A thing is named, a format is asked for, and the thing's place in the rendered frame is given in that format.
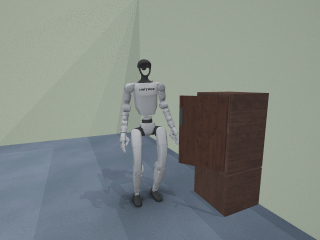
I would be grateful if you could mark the left robot thigh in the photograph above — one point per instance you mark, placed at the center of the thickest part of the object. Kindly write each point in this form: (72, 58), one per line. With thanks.
(162, 147)

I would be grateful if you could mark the right robot forearm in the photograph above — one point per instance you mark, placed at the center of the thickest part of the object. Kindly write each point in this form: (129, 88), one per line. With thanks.
(124, 121)

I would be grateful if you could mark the handle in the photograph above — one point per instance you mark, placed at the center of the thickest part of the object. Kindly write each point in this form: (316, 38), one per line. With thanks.
(182, 116)

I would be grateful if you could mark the left robot upper arm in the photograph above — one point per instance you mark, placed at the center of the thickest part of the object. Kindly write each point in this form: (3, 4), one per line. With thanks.
(162, 96)

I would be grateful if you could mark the robot left hand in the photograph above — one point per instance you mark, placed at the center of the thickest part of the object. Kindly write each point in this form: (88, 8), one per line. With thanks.
(174, 132)

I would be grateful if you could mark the robot right hand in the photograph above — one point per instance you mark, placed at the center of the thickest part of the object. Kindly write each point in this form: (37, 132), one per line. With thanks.
(123, 138)

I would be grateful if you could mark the left robot forearm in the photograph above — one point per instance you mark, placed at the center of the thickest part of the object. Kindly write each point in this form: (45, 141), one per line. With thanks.
(168, 117)

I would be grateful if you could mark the left robot foot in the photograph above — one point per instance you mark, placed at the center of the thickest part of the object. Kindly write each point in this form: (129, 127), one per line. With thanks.
(155, 195)

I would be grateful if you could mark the cupboard door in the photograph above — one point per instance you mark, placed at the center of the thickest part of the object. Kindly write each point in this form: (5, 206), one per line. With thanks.
(202, 137)

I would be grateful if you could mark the right robot upper arm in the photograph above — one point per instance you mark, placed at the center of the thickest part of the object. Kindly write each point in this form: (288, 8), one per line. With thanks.
(128, 89)

